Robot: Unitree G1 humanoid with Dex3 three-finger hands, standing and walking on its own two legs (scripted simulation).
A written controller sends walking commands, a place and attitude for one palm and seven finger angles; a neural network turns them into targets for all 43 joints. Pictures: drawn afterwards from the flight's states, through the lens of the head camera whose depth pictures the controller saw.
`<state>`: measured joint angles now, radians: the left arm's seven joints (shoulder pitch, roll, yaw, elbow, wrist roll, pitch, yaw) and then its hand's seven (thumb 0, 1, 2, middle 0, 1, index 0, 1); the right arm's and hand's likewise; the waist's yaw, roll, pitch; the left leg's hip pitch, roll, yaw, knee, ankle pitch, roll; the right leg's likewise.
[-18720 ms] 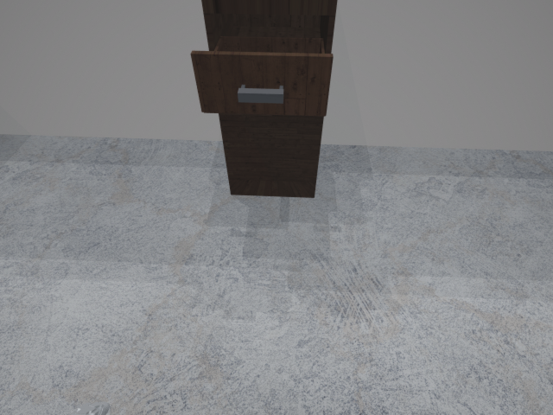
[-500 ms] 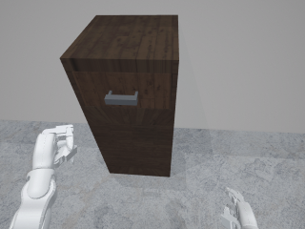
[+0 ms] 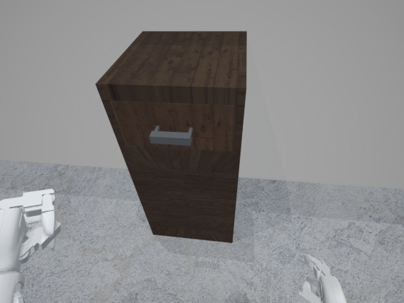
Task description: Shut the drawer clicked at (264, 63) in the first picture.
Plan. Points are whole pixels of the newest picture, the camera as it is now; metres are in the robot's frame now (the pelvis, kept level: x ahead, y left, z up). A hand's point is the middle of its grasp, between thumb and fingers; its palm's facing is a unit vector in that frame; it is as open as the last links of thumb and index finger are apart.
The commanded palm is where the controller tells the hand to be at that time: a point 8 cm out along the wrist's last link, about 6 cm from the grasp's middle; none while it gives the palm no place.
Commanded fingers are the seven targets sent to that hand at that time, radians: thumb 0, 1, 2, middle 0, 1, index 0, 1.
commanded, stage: draw the hand back to the body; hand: left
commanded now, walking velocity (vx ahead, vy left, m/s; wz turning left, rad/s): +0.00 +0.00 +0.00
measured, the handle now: (172, 133) +0.59 +0.18 -0.01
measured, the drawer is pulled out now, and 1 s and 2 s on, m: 0.00 0.00 0.00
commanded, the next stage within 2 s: step back with the hand held close in 0.04 s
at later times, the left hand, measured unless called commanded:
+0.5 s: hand (57, 232) +0.17 +0.25 +0.14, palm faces +0.26 -0.83 -0.50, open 3.2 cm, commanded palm +0.11 +0.30 +0.17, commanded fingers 0.00 0.90 0.90 -1.40 -1.60 -1.40 -1.60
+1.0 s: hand (4, 290) +0.08 +0.26 +0.16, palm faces +0.37 -0.80 -0.47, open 3.2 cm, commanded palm +0.03 +0.30 +0.17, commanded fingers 0.00 0.90 0.90 -1.40 -1.60 -1.40 -1.60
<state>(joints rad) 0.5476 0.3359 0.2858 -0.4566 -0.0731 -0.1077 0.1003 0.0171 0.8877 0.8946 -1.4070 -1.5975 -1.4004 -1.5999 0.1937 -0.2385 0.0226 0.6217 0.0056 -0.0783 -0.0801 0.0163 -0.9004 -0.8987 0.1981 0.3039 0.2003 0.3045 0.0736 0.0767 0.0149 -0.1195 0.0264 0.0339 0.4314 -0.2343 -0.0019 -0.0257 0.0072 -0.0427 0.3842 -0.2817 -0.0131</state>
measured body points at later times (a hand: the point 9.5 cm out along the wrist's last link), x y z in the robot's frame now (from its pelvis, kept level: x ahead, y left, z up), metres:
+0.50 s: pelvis -0.02 +0.02 +0.00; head +0.00 +0.01 +0.45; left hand +0.15 +0.29 +0.17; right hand +0.15 -0.23 -0.09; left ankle +0.00 +0.12 -0.74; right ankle -0.04 -0.11 -0.74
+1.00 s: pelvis -0.10 +0.02 -0.01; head -0.07 +0.03 +0.43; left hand +0.06 +0.30 +0.18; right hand +0.08 -0.21 -0.09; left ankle +0.00 +0.12 -0.74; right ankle -0.04 -0.11 -0.74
